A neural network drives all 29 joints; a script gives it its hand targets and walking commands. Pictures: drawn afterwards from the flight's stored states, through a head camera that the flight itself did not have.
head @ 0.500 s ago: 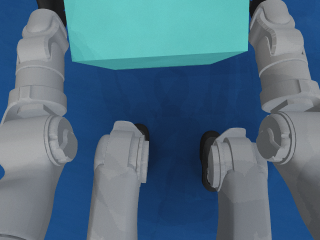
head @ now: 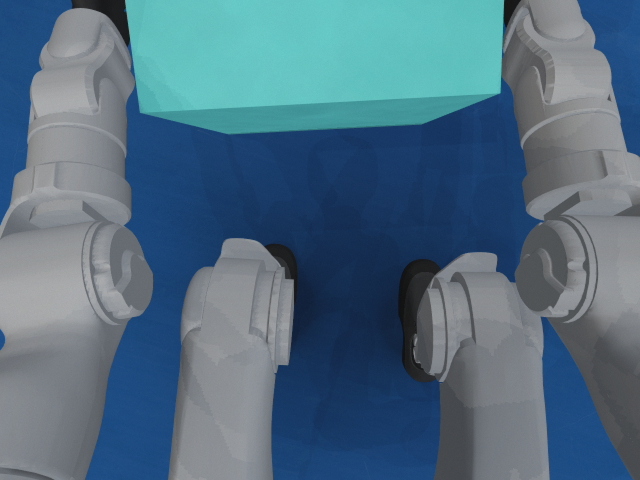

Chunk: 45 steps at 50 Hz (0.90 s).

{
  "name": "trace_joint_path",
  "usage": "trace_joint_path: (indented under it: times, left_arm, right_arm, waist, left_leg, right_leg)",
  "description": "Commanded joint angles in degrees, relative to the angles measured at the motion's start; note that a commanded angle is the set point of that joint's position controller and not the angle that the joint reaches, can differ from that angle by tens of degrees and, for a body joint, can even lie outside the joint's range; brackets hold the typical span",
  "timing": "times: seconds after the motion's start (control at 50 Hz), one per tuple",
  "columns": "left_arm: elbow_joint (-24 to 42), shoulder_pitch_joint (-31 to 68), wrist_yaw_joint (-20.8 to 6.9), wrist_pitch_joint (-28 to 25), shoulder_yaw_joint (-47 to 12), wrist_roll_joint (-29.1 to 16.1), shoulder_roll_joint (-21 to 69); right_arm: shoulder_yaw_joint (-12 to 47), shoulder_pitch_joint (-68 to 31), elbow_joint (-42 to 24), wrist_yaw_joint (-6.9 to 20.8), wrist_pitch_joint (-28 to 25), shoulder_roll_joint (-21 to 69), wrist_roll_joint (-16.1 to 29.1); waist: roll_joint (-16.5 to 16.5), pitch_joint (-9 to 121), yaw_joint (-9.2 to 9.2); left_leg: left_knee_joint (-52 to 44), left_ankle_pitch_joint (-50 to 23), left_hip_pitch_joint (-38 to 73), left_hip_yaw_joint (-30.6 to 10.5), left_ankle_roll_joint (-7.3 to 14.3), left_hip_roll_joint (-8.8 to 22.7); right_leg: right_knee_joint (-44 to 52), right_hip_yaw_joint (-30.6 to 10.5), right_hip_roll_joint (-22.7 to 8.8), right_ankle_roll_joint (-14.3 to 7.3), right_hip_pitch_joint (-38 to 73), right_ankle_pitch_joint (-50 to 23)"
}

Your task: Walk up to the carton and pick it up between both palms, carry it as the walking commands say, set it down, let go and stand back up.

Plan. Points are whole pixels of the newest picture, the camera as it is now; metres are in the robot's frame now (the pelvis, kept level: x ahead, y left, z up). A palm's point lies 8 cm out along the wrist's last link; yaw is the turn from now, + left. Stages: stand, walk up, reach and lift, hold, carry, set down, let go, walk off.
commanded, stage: set down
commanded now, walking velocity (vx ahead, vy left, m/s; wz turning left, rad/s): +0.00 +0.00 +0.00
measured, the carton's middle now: (317, 23) +0.55 +0.07 -0.23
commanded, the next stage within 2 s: let go in 1.98 s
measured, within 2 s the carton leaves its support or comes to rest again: neither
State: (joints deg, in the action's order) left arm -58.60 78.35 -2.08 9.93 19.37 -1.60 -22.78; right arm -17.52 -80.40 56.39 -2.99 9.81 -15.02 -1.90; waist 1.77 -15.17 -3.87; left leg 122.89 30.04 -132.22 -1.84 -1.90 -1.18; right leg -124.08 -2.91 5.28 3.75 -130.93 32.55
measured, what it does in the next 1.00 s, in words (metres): stands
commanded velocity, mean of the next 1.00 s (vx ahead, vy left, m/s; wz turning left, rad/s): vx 0.00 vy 0.00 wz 0.00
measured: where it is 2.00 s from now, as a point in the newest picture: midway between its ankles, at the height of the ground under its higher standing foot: (346, 332)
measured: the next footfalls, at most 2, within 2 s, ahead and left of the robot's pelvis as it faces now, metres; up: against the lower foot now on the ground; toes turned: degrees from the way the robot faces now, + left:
none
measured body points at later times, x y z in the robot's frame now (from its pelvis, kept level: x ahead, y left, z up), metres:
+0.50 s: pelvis +0.01 +0.00 +0.00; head +0.37 +0.02 +0.25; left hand +0.53 +0.28 -0.17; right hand +0.57 -0.16 -0.18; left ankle +0.12 +0.13 -0.34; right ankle +0.11 -0.13 -0.34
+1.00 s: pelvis +0.01 +0.00 +0.04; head +0.36 +0.02 +0.33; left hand +0.54 +0.30 -0.08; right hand +0.58 -0.17 -0.08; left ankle +0.12 +0.12 -0.34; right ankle +0.11 -0.13 -0.34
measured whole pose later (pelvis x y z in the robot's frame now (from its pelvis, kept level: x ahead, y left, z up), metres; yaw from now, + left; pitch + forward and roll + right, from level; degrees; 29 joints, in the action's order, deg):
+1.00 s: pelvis +0.01 +0.00 +0.04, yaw +0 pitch +42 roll -1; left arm -53.0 70.0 -2.3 8.5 15.5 -9.2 -28.1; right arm -10.1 -71.9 50.6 -3.3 11.0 -22.5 8.0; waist 1.2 -8.0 -3.2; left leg 116.5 31.6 -127.0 -1.9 -0.8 -0.2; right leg -117.4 -1.1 2.5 2.2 -124.7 35.0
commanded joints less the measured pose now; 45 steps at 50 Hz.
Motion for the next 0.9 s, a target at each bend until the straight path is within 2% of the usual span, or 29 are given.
trace_joint_path:
  times: [0.0,0.08,0.14,0.22,0.34,0.58,0.74,0.88]
  left_arm:
    - [2.1,21.1,-6.7,-2.2,-9.7,-2.7,19.5]
    - [-1.3,14.5,0.5,-5.7,-5.5,-4.5,-2.8]
    - [-2.4,14.3,3.1,-7.2,-6.8,-6.9,-6.5]
    - [-1.1,14.1,4.3,-8.4,-7.8,-9.4,-8.9]
    - [-0.3,12.0,4.5,-8.7,-6.8,-10.2,-12.6]
    - [1.4,10.4,2.2,-8.1,-5.9,-10.6,-16.1]
    - [11.3,9.4,1.9,-5.1,-5.4,-10.4,-19.1]
    - [11.0,4.4,0.5,-2.9,-3.4,-8.5,-15.9]
  right_arm:
    - [10.0,-17.9,-0.2,4.9,-1.2,18.9,1.8]
    - [7.5,-13.0,1.9,-0.9,-3.8,-3.6,4.6]
    - [8.7,-13.7,1.8,-2.9,-5.5,-7.7,7.5]
    - [10.3,-14.7,-0.7,-3.8,-6.8,-11.0,10.4]
    - [11.8,-12.7,-1.3,-3.4,-6.5,-13.2,12.4]
    - [11.9,-11.5,-3.1,-1.7,-5.2,-15.9,13.6]
    - [9.7,-10.8,-12.6,-2.3,-2.3,-18.3,13.1]
    - [6.9,-4.6,-11.1,-0.8,-0.2,-15.7,10.3]
  waist:
    - [1.0,55.7,-1.37]
    - [0.2,56.0,-0.97]
    - [-0.6,58.1,-0.52]
    - [-0.8,64.9,-0.56]
    - [-0.1,67.3,-1.27]
    - [0.5,65.8,-1.9]
    - [-1.0,81.3,-1.39]
    - [-2.5,71.8,-0.69]
  left_leg:
    - [-10.6,-9.9,29.1,5.9,0.0,-0.2]
    - [-11.2,-9.9,31.6,5.2,-0.5,0.6]
    - [-10.8,-13.1,33.7,3.9,-0.6,1.0]
    - [-9.3,-19.7,37.2,3.3,-0.5,1.0]
    - [-8.6,-21.3,37.5,3.2,0.0,1.5]
    - [-7.6,-19.1,36.7,3.3,1.1,2.3]
    - [-8.6,-22.0,47.7,4.6,1.0,1.5]
    - [-13.8,-19.8,44.6,4.5,1.2,1.0]
  right_leg:
    - [9.6,7.2,0.0,-1.9,27.8,-7.5]
    - [9.6,6.9,-0.9,-1.3,30.5,-8.1]
    - [9.1,6.6,-1.4,-1.3,30.8,-10.7]
    - [7.9,6.5,-1.9,-1.5,32.3,-15.6]
    - [7.4,6.2,-2.7,-1.3,32.0,-16.2]
    - [7.0,5.9,-3.4,-1.5,30.9,-13.6]
    - [8.6,7.3,-2.5,-1.7,38.8,-15.7]
    - [13.8,7.6,-1.9,-2.3,32.6,-12.5]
